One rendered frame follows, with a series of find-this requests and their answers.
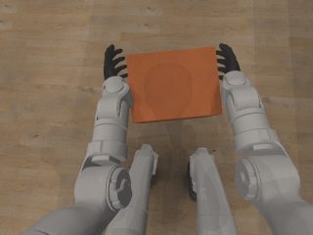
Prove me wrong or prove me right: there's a robot left hand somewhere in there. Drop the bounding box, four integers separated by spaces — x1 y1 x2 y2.
104 44 128 81

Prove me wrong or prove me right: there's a robot left upper arm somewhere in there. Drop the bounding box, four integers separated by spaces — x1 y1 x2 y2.
18 165 133 235

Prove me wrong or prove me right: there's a robot right upper arm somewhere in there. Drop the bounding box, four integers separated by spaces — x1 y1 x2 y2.
234 155 313 235

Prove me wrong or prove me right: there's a robot right hand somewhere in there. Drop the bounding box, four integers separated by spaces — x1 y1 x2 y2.
216 43 241 80

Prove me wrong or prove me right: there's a right robot thigh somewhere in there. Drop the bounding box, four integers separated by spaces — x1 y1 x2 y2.
190 152 239 235

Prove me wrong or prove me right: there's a carton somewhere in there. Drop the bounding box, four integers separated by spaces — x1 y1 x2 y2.
126 46 223 123

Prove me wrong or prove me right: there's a right robot shin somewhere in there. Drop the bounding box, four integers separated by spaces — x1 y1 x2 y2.
191 148 215 192

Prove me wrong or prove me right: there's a robot left forearm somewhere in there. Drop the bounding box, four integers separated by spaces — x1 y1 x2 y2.
74 75 134 198

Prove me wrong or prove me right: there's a robot right forearm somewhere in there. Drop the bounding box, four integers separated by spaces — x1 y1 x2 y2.
220 70 300 192

